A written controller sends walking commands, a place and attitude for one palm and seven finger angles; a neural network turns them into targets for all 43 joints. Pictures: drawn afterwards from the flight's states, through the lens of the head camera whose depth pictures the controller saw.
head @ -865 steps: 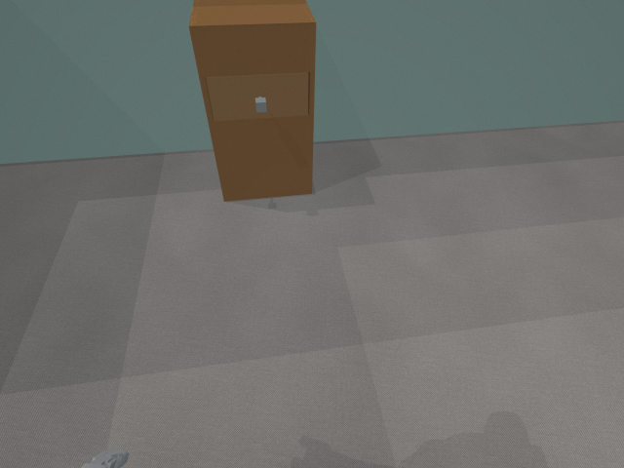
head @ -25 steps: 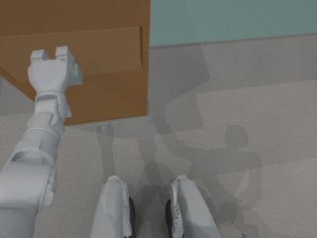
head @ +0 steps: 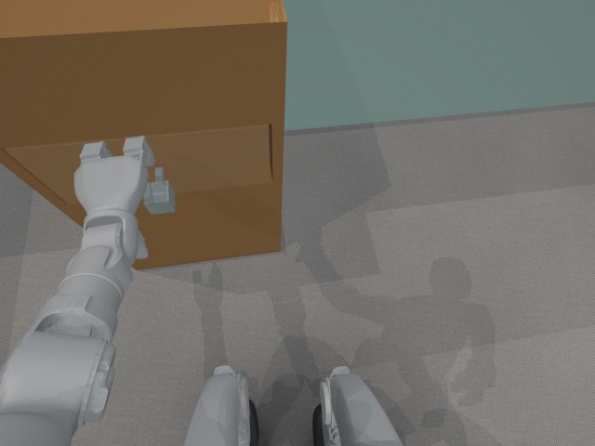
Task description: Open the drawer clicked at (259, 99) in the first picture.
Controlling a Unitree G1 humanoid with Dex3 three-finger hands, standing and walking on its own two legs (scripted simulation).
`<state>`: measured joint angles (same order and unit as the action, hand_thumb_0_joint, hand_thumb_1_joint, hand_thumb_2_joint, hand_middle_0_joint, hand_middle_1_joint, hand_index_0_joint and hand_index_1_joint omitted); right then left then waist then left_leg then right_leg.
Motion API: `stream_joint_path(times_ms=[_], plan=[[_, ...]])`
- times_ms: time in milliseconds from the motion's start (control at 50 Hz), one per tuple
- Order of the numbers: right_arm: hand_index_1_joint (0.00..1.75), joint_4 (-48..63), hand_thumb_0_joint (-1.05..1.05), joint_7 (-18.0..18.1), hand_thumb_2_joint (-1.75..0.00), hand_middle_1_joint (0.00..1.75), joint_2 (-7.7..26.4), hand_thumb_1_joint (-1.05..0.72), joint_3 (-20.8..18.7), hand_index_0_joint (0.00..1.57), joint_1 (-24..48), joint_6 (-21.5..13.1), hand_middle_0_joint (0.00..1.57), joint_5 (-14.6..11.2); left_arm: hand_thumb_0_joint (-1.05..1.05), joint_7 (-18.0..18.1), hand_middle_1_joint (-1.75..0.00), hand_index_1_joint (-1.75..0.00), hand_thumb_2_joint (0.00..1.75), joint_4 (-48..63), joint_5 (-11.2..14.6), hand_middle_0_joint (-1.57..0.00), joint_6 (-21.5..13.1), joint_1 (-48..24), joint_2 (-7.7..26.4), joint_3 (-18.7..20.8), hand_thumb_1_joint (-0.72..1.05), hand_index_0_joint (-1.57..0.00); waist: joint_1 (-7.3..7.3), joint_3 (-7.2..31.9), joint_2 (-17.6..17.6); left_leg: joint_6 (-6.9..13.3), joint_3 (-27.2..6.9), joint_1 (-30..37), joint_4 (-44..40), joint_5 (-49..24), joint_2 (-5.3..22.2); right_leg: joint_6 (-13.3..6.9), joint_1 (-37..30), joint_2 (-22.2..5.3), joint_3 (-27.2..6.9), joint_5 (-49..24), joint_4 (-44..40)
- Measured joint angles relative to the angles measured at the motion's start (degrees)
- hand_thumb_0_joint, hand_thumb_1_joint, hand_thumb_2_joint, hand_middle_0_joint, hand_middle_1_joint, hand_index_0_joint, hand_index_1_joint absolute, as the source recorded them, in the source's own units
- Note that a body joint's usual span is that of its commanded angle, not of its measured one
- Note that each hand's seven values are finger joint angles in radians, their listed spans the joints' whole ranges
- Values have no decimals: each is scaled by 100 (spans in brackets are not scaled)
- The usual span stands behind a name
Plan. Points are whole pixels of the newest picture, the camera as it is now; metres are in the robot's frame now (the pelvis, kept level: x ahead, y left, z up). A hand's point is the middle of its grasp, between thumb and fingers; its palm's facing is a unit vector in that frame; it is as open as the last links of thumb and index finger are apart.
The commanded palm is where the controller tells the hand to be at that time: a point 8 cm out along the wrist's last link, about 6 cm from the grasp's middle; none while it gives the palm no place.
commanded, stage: lift the fingers back up to retry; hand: left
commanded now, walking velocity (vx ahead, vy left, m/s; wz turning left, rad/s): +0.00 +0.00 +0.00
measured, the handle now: (159, 187) +0.52 +0.21 -0.12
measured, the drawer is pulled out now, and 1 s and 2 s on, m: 0.00 0.00 0.00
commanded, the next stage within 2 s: re-aim the fingers above the handle in 0.14 s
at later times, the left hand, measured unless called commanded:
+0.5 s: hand (133, 199) +0.47 +0.23 -0.05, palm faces -0.03 -0.03 -1.00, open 13.8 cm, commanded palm +0.45 +0.21 +0.00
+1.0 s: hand (138, 193) +0.48 +0.22 -0.05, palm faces +0.01 -0.02 -1.00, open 13.8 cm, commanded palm +0.45 +0.21 +0.00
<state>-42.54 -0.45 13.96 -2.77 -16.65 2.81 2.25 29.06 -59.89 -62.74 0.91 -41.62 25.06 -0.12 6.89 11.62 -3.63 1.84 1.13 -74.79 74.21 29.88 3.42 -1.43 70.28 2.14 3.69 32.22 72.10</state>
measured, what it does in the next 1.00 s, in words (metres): stands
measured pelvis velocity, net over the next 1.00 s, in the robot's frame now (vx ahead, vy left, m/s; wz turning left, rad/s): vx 0.00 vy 0.00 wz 0.00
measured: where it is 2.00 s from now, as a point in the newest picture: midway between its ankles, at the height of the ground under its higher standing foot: outside the picture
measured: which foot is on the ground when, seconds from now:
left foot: down 0.00-1.00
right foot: down 0.00-1.00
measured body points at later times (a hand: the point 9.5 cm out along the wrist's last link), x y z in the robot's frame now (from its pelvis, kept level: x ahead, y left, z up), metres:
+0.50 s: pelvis +0.00 +0.00 +0.00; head +0.15 +0.02 +0.42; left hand +0.46 +0.22 +0.00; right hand +0.03 -0.26 -0.13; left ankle +0.03 +0.10 -0.61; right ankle +0.01 -0.11 -0.61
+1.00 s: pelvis +0.00 +0.00 +0.00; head +0.15 +0.01 +0.42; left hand +0.47 +0.22 +0.00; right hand +0.01 -0.27 -0.13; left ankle +0.03 +0.10 -0.61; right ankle +0.01 -0.11 -0.61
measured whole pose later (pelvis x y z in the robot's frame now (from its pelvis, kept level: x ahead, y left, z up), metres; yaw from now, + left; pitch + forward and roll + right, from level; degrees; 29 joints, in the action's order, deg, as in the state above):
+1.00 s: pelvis +0.00 +0.00 +0.00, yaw +0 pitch +31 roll -3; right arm -43.6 -1.4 13.8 -3.3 -16.7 2.6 3.3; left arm 34.6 -63.4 -65.6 0.6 -44.6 24.1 0.7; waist 7.9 12.2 -4.0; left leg 2.1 1.1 -76.9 75.1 29.7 3.2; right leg -1.2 72.3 2.0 3.6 32.0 73.0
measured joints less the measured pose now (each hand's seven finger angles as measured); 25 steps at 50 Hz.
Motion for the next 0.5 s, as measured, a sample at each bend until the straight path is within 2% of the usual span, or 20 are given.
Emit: stream_joint_path(times_ms=[100,200,280,500], plan=[[30,-27,0,24,-90,30,3,-91,-4,20,3,-5,20,29,0,94,-120,-120,30,-193,-113,-31,-182,4,-34,-75,-49,-32,16,55,33,-7,-15,163,-154,-33,-17,-3,-175,-7,12,-31,-165],[30,-3,0,-13,-90,30,18,-91,-30,20,66,-6,20,74,0,253,-120,-120,30,-290,-213,-31,-279,-31,-10,39,-49,-32,56,80,33,-5,-27,67,-68,-2,-11,-4,-88,-1,22,-6,-94],[30,9,0,-48,-90,30,13,-91,-40,20,120,8,20,94,0,353,-120,-120,30,-304,-243,-31,-236,-28,8,126,-49,-32,54,54,25,8,-12,-34,16,17,-7,8,19,-1,8,10,-5],[30,-87,0,-70,-90,30,-92,-91,-17,20,126,9,20,97,0,404,-120,-120,30,-305,-202,-32,-84,-155,-132,-25,-49,-32,33,51,-16,34,-16,-63,18,-22,-39,35,34,-32,12,-20,-6]])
